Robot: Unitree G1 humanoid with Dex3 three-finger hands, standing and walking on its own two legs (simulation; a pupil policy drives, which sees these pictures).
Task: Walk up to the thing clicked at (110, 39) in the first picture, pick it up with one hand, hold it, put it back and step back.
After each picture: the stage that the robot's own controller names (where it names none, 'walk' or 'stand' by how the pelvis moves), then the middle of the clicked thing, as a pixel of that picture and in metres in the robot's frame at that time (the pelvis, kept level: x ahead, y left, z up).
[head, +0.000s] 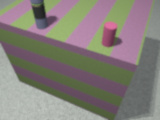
stand; (109, 34) +0.68 -0.12 -0.01
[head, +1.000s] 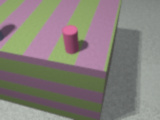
walk; (71, 40) +0.58 +0.09 +0.02
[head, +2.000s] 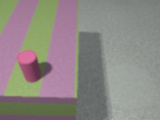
stand; (30, 67) +0.42 +0.21 +0.01
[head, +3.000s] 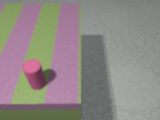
stand; (35, 75) +0.41 +0.20 -0.01
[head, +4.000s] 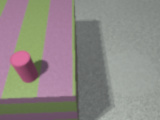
stand; (25, 67) +0.41 +0.23 +0.00
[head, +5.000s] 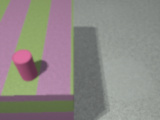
stand; (26, 66) +0.43 +0.23 +0.00
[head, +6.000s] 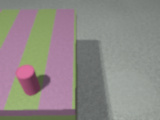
stand; (28, 80) +0.40 +0.22 -0.01
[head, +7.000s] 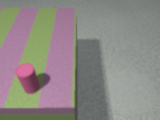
stand; (28, 79) +0.40 +0.23 -0.01
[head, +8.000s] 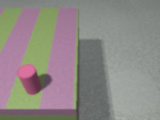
stand; (30, 80) +0.40 +0.22 -0.01
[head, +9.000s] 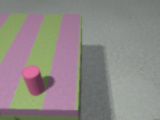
rise first; (34, 81) +0.41 +0.22 -0.01
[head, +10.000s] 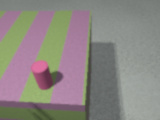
go down; (42, 75) +0.43 +0.21 -0.01
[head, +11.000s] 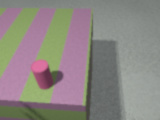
go down; (42, 75) +0.42 +0.21 -0.01
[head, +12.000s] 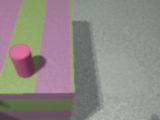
go down; (23, 61) +0.44 +0.19 +0.02
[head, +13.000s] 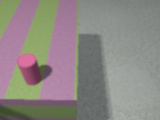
go down; (30, 70) +0.43 +0.20 +0.01
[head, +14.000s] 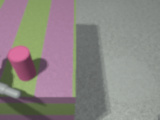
close in; (23, 64) +0.42 +0.20 +0.04
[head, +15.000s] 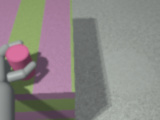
close; (22, 63) +0.41 +0.19 +0.05
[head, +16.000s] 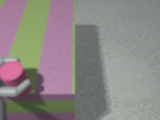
lift; (16, 80) +0.35 +0.21 +0.05
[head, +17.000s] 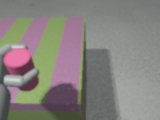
lift; (23, 71) +0.31 +0.18 +0.18
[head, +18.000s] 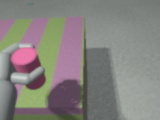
hold; (30, 69) +0.33 +0.16 +0.17
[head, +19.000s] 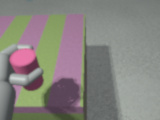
hold; (28, 70) +0.33 +0.17 +0.16
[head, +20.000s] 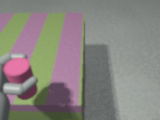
crouch; (22, 79) +0.31 +0.19 +0.13
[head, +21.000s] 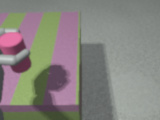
crouch; (16, 53) +0.39 +0.21 +0.17
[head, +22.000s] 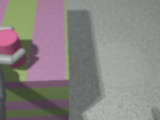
lower; (11, 49) +0.46 +0.20 +0.06
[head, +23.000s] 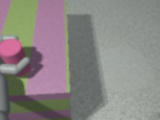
lower; (15, 58) +0.43 +0.20 +0.06
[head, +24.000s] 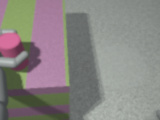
lower; (14, 52) +0.45 +0.20 +0.06
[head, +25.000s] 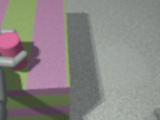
lower; (13, 52) +0.45 +0.20 +0.06
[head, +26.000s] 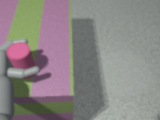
open; (23, 61) +0.42 +0.18 +0.05
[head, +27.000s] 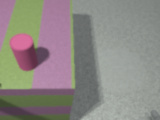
sink last; (25, 53) +0.44 +0.18 +0.05
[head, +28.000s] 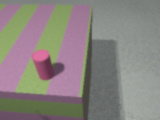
sink last; (43, 65) +0.45 +0.20 +0.03
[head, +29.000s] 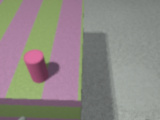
stand; (37, 67) +0.42 +0.18 +0.04
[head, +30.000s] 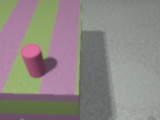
stand; (34, 61) +0.43 +0.19 +0.05
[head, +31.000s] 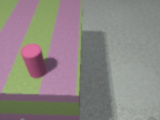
stand; (34, 61) +0.43 +0.19 +0.06
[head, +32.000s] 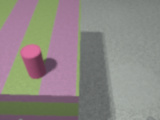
stand; (34, 62) +0.43 +0.19 +0.06
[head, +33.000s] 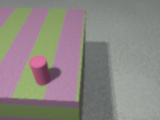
stand; (40, 71) +0.45 +0.19 +0.00
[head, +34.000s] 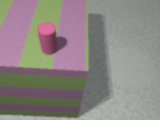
walk; (48, 39) +0.52 +0.13 +0.02
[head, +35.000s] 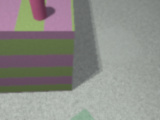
walk; (38, 6) +0.70 +0.23 +0.01
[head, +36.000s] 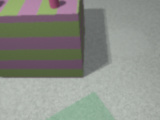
stand; out of the picture +1.01 +0.24 +0.01
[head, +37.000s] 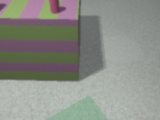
stand; (54, 3) +1.04 +0.20 -0.01
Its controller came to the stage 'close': yes
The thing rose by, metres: 0.18
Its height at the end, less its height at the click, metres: +0.00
